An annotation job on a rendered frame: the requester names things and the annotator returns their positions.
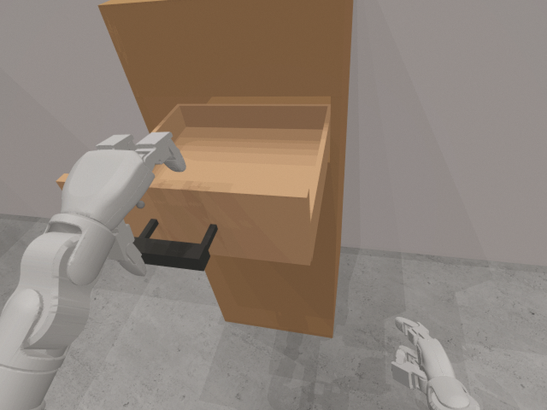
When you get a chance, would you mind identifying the handle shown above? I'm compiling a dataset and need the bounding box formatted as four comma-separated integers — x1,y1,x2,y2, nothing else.
133,219,218,271

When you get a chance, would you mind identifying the left robot forearm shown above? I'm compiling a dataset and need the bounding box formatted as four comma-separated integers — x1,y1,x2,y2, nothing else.
0,213,115,410

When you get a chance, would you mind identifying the cabinet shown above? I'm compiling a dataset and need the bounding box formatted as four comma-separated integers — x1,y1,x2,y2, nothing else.
98,0,353,338

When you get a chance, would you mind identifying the right robot forearm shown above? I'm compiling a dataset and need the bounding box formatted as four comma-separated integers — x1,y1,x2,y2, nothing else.
426,376,480,410

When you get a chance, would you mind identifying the drawer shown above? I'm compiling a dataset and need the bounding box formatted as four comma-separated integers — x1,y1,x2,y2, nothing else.
56,104,331,266

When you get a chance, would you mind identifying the robot left hand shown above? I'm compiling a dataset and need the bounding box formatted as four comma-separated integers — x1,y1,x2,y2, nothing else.
61,132,186,277

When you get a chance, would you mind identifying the robot right hand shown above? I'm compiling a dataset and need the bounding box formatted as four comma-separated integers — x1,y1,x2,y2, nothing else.
391,317,456,394

